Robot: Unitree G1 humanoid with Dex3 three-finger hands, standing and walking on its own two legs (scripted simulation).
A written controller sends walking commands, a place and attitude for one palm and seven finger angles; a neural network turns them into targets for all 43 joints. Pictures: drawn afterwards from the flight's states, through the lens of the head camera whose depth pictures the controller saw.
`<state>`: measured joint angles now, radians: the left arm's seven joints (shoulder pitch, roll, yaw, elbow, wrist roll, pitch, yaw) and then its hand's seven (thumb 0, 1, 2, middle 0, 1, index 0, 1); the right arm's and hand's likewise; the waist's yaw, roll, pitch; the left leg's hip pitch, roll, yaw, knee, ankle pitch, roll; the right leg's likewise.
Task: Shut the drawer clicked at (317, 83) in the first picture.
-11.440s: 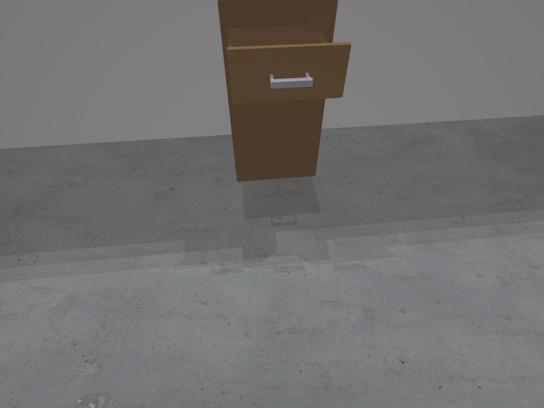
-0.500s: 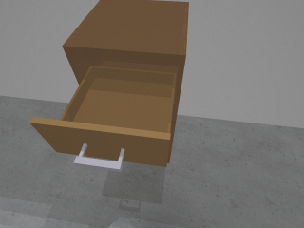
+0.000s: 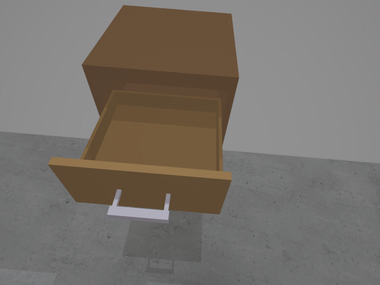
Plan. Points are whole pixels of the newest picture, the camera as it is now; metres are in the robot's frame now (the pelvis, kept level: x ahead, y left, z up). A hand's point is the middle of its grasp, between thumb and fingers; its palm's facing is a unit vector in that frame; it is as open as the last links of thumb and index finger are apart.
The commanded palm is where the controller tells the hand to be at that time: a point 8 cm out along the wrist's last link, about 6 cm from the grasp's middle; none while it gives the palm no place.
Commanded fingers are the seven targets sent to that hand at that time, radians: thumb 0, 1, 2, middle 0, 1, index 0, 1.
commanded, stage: come to a stop and stand still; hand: left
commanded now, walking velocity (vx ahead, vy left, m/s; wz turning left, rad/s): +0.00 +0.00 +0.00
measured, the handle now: (141, 205) +0.29 +0.13 -0.03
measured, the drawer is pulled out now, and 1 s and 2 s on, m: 0.30 0.30 0.30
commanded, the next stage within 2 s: look again from close up in 0.36 s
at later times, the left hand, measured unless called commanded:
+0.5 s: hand out of the picture +0.00 +0.16 -0.18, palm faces +0.02 -0.99 -0.17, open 7.3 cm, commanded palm none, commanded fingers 0.00 0.90 0.90 -0.20 -0.30 -0.20 -0.30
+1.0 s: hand out of the picture +0.07 +0.16 -0.17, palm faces +0.02 -0.96 -0.26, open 7.3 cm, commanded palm none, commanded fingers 0.00 0.90 0.90 -0.20 -0.30 -0.20 -0.30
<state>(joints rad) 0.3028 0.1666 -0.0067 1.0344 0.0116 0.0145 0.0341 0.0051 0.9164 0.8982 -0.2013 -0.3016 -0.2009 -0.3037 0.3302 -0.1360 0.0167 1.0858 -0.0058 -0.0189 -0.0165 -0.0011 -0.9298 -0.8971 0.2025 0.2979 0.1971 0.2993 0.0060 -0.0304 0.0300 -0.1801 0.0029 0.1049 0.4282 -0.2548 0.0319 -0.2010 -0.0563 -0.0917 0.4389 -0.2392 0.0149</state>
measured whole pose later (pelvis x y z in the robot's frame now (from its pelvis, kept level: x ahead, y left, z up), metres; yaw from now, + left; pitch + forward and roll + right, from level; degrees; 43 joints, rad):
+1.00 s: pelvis +0.03 -0.03 -0.01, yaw +1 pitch +1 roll +1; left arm 0.22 0.17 -0.01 1.02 0.02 -0.01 0.05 0.00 0.91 0.90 -0.20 -0.30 -0.20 -0.30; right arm 0.15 -0.19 -0.01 1.06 -0.02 0.00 -0.01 0.00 -0.91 -0.90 0.20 0.30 0.20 0.30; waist 0.01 0.02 0.06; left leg -0.16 0.02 0.08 0.48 -0.33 -0.01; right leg -0.19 -0.04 -0.11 0.53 -0.35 -0.02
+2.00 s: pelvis -0.03 -0.02 -0.06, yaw -1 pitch +9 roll -1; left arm 0.65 0.15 0.02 -0.23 -0.20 -0.33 -0.15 0.02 0.90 0.90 -0.93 -1.09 -0.93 -1.09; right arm 0.31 -0.21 -0.01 0.55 0.03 -0.27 -0.04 0.02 -0.91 -0.90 0.21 0.30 0.20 0.30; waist -0.02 0.04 -0.11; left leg -0.68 0.02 0.00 1.00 -0.48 -0.01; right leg -0.69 -0.03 -0.07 0.98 -0.44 -0.02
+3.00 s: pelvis +0.00 -0.03 -0.05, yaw +0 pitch +7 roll +0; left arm 0.88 0.16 -0.02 -0.55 -0.17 -0.28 -0.13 0.02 0.90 0.90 -1.40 -1.60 -1.40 -1.60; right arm 0.27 -0.21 -0.01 0.47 0.05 -0.22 -0.04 0.01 -0.91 -0.90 0.20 0.30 0.20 0.30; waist 0.02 0.06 -0.13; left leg -0.55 0.03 -0.03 0.94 -0.50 -0.03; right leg -0.56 -0.02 -0.10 0.93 -0.48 -0.03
